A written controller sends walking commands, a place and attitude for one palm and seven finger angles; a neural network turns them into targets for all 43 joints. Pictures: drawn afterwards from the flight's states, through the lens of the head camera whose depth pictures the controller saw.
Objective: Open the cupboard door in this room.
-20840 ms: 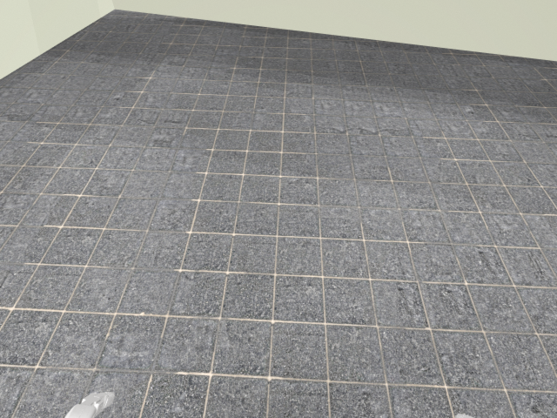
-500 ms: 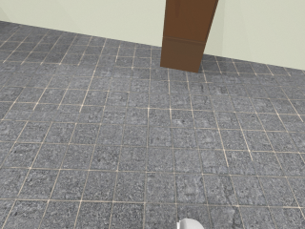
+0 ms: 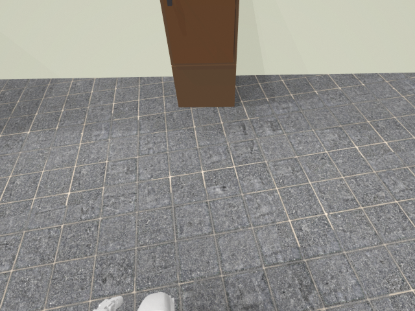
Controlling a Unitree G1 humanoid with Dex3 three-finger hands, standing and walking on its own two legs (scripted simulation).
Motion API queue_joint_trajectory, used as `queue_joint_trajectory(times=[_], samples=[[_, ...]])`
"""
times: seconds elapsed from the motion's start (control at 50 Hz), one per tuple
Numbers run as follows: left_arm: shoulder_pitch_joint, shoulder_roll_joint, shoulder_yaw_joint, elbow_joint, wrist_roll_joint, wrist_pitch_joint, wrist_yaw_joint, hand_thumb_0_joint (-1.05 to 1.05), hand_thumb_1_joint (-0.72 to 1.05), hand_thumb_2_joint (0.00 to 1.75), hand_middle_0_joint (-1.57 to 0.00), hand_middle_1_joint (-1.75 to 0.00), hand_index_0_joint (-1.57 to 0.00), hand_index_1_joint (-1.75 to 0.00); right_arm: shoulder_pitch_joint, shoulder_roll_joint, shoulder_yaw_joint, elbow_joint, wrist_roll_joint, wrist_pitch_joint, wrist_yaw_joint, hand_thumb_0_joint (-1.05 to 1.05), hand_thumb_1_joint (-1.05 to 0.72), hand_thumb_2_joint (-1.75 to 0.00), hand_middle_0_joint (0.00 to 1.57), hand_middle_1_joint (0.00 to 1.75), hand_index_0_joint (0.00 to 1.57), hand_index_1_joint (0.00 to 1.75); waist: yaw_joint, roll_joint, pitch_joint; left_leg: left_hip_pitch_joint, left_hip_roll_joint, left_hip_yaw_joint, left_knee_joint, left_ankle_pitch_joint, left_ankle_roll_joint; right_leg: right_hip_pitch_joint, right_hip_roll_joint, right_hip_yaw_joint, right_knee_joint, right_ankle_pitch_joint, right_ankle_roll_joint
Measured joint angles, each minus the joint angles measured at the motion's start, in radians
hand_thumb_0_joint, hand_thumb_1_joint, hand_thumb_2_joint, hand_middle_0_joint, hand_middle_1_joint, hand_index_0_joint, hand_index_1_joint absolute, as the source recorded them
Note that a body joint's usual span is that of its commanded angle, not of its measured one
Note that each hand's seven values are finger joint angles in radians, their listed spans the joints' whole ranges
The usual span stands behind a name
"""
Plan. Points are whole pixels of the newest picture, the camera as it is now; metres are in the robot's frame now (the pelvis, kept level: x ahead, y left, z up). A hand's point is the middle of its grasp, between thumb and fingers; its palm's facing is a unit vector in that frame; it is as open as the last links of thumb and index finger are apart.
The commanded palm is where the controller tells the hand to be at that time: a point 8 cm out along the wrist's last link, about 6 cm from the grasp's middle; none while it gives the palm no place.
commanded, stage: turn or walk to find it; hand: left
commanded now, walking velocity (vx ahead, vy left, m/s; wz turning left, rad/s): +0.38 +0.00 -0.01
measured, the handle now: out of the picture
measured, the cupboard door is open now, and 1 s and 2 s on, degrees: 0 0 0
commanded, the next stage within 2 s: stand and wait in 0.58 s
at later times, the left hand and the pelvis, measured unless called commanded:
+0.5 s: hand (125, 302) +0.17 +0.21 -0.18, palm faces +0.04 -0.99 -0.15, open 7.3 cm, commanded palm none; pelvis +0.24 +0.05 -0.01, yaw -2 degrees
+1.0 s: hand (170, 175) +0.51 +0.14 -0.16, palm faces -0.01 -0.98 -0.20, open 7.2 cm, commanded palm none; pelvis +0.40 -0.02 -0.01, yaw -1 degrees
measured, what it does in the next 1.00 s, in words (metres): walks ahead: left foot, then right foot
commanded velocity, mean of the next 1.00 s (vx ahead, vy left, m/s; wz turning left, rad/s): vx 0.21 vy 0.00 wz -0.01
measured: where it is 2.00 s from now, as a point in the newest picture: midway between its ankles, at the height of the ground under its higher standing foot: (219, 261)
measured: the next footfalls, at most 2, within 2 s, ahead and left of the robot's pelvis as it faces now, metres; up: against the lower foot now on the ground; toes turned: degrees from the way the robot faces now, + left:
left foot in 0.34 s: +0.30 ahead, +0.14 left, +0.00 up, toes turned +8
right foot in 0.80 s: +0.49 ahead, -0.13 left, +0.00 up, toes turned -11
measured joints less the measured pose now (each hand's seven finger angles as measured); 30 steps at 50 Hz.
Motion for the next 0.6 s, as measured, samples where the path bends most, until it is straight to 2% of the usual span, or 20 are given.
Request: queue_joint_trajectory(times=[0.1, 0.2, 0.3, 0.34, 0.36, 0.4, 0.42, 0.46, 0.52, 0.6], samples=[[0.087, 0.019, -0.008, 0.047, 0.011, 0.003, -0.001, -0.04, 0.95, 0.9, -0.21, -0.3, -0.21, -0.3, -0.112, -0.02, -0.007, -0.051, -0.005, -0.002, 0.014, 0.01, -0.91, -0.9, 0.19, 0.3, 0.19, 0.3, 0.022, 0.022, -0.036, -0.062, 0.003, 0.002, -0.139, 0.092, -0.015, 0.093, 0.016, 0.012, -0.069, -0.029, 0.006], [0.179, 0.007, -0.02, 0.085, 0.015, 0.004, 0.002, -0.02, 0.93, 0.9, -0.2, -0.3, -0.2, -0.3, -0.191, -0.026, -0.001, -0.07, -0.004, -0.002, 0.028, 0.0, -0.91, -0.9, 0.19, 0.3, 0.19, 0.3, 0.059, 0.015, -0.03, -0.042, -0.018, 0.024, -0.297, 0.123, -0.008, 0.182, 0.024, 0.016, -0.112, -0.078, 0.02], [0.268, -0.012, -0.032, 0.126, 0.019, 0.013, 0.006, 0.0, 0.92, 0.9, -0.2, -0.3, -0.2, -0.3, -0.253, -0.025, 0.013, -0.077, -0.004, -0.003, 0.034, 0.01, -0.91, -0.9, 0.19, 0.3, 0.19, 0.3, 0.102, -0.017, 0.008, 0.037, -0.068, 0.071, -0.479, 0.084, 0.029, 0.263, 0.013, 0.018, -0.116, -0.154, 0.048], [0.305, -0.021, -0.036, 0.151, 0.017, 0.019, 0.005, 0.0, 0.92, 0.9, -0.2, -0.3, -0.2, -0.3, -0.263, -0.022, 0.019, -0.084, -0.007, -0.019, 0.03, 0.01, -0.91, -0.9, 0.19, 0.3, 0.2, 0.3, 0.105, -0.031, 0.022, 0.108, -0.101, 0.096, -0.572, 0.103, 0.057, 0.258, -0.005, 0.022, -0.019, -0.211, 0.063], [0.317, -0.025, -0.037, 0.165, 0.013, 0.026, 0.002, 0.0, 0.92, 0.9, -0.2, -0.3, -0.2, -0.3, -0.263, -0.021, 0.019, -0.087, -0.011, -0.032, 0.026, 0.01, -0.91, -0.9, 0.2, 0.3, 0.2, 0.3, 0.098, -0.035, 0.028, 0.126, -0.107, 0.101, -0.577, 0.14, 0.088, 0.22, -0.017, 0.021, 0.104, -0.231, 0.071], [0.315, -0.03, -0.041, 0.182, 0.004, 0.043, -0.005, 0.0, 0.91, 0.9, -0.2, -0.3, -0.2, -0.3, -0.248, -0.017, 0.021, -0.091, -0.009, -0.052, 0.019, 0.01, -0.91, -0.9, 0.2, 0.3, 0.2, 0.3, 0.095, -0.044, 0.043, 0.149, -0.11, 0.115, -0.519, 0.067, 0.114, 0.084, -0.03, 0.065, 0.469, -0.246, 0.076], [0.309, -0.032, -0.04, 0.185, 0.004, 0.05, -0.006, 0.0, 0.91, 0.9, -0.21, -0.3, -0.2, -0.3, -0.233, -0.015, 0.022, -0.086, -0.005, -0.056, 0.016, 0.0, -0.91, -0.9, 0.2, 0.3, 0.2, 0.3, 0.094, -0.045, 0.044, 0.175, -0.111, 0.124, -0.517, 0.03, 0.115, 0.016, -0.036, 0.083, 0.613, -0.237, 0.076], [0.283, -0.031, -0.033, 0.179, 0.01, 0.059, -0.012, 0.01, 0.91, 0.9, -0.21, -0.3, -0.2, -0.3, -0.19, -0.01, 0.02, -0.07, -0.001, -0.057, 0.008, 0.0, -0.91, -0.9, 0.2, 0.3, 0.2, 0.3, 0.084, -0.044, 0.038, 0.237, -0.115, 0.134, -0.555, 0.002, 0.105, -0.105, -0.061, 0.095, 0.768, -0.182, 0.084], [0.217, -0.017, -0.021, 0.138, 0.021, 0.07, -0.018, 0.01, 0.91, 0.9, -0.21, -0.3, -0.2, -0.3, -0.111, -0.005, 0.008, -0.034, 0.005, -0.059, -0.011, 0.0, -0.92, -0.9, 0.2, 0.3, 0.2, 0.3, 0.067, -0.045, 0.028, 0.319, -0.131, 0.134, -0.637, 0.009, 0.099, -0.249, -0.113, 0.102, 0.784, -0.103, 0.101], [0.128, -0.001, -0.006, 0.068, 0.026, 0.08, -0.022, 0.01, 0.92, 0.9, -0.2, -0.3, -0.2, -0.3, -0.008, -0.011, 0.004, 0.021, 0.006, -0.047, -0.01, 0.0, -0.93, -0.9, 0.2, 0.3, 0.2, 0.3, 0.055, -0.048, 0.005, 0.404, -0.145, 0.133, -0.726, 0.007, 0.092, -0.372, -0.17, 0.104, 0.677, 0.006, 0.125]])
